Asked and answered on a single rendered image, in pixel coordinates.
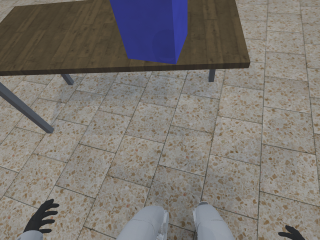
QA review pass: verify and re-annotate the right robot shin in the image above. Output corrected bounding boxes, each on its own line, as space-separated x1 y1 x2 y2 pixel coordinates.
198 201 208 206

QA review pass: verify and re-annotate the right robot hand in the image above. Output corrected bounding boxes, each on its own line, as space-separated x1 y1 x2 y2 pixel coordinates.
278 225 305 240

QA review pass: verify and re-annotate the left robot shin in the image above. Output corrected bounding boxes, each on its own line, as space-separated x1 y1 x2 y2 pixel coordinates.
156 206 167 240

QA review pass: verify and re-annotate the carton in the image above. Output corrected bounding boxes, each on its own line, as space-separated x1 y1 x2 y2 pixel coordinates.
109 0 188 65

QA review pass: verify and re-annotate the table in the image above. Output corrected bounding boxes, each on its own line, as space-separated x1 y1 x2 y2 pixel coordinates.
0 0 251 134

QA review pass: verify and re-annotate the left robot hand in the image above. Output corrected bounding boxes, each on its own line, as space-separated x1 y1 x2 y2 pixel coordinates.
23 199 60 234

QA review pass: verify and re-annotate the robot left forearm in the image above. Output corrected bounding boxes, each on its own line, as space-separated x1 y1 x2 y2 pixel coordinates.
16 230 43 240

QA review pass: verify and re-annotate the robot shin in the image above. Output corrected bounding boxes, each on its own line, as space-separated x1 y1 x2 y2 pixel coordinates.
156 206 167 240
198 201 208 206

